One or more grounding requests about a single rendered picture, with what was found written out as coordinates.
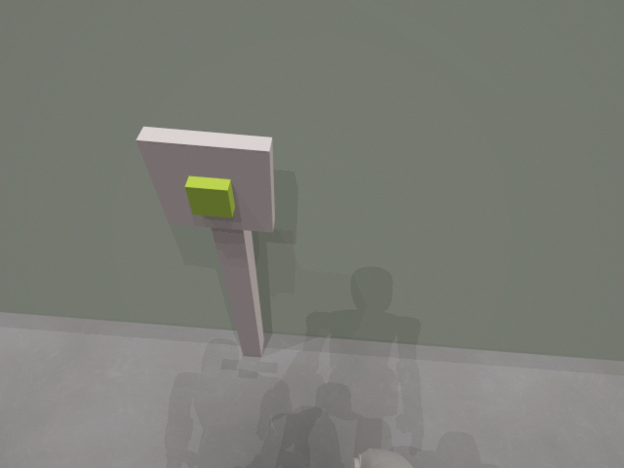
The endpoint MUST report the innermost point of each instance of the button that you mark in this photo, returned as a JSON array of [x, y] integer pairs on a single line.
[[210, 196]]

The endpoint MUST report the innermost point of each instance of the panel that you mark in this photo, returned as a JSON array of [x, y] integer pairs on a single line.
[[171, 156]]

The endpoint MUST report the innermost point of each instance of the right robot thigh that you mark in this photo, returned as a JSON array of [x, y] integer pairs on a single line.
[[379, 458]]

